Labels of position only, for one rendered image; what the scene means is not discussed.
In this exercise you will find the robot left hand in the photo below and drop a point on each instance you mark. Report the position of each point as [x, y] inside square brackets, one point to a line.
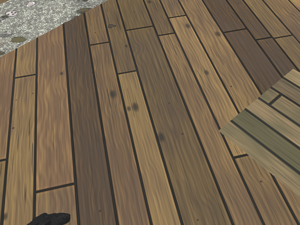
[51, 219]

